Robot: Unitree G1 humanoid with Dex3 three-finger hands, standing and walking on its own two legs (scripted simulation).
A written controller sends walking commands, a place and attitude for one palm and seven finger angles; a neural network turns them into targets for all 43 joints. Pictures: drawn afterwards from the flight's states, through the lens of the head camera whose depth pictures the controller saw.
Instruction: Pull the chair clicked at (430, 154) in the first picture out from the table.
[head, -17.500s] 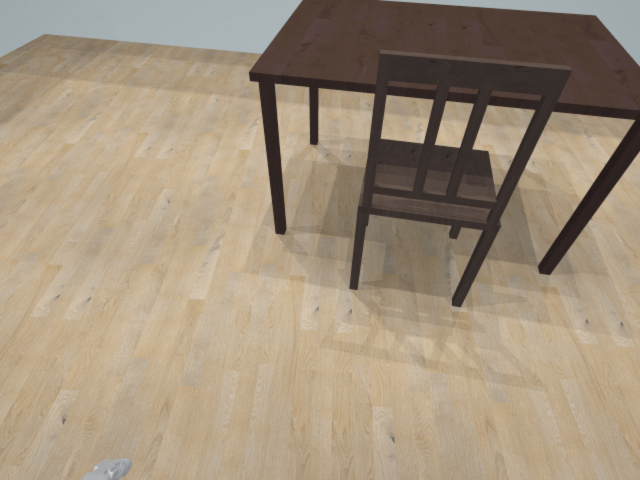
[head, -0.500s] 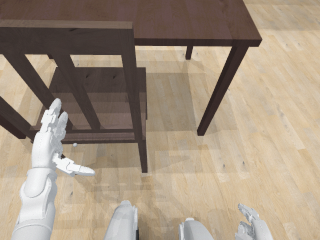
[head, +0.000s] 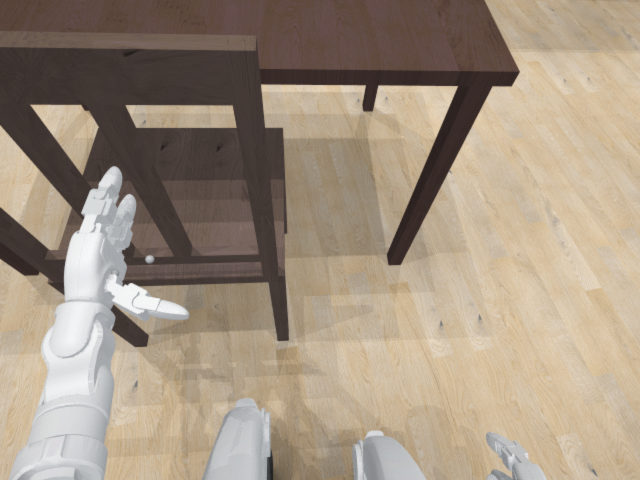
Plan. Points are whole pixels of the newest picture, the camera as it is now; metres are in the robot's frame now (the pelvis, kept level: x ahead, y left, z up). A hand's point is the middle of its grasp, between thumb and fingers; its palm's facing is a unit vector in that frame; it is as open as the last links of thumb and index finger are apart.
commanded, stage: push the fingers through the gap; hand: left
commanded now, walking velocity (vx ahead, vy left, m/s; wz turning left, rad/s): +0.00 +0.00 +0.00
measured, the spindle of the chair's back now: (80, 195) +0.46 +0.33 +0.03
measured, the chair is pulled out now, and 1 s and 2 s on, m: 0.00 0.00 0.00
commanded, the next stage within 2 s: hook a spindle and tug to test in 0.98 s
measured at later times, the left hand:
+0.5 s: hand (152, 226) +0.42 +0.23 +0.02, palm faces +0.06 -1.00 -0.03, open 16.9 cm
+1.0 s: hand (165, 220) +0.43 +0.21 +0.03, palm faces +0.07 -1.00 -0.04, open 16.9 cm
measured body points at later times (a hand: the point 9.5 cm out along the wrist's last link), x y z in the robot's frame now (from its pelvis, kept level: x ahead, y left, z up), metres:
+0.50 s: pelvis +0.00 +0.01 -0.01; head +0.12 +0.03 +0.43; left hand +0.41 +0.28 +0.03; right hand +0.08 -0.26 -0.12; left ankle +0.07 +0.12 -0.62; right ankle -0.03 -0.12 -0.62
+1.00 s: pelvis +0.00 +0.01 +0.00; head +0.12 +0.03 +0.43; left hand +0.42 +0.26 +0.03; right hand +0.07 -0.25 -0.12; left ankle +0.07 +0.12 -0.62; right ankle -0.03 -0.12 -0.62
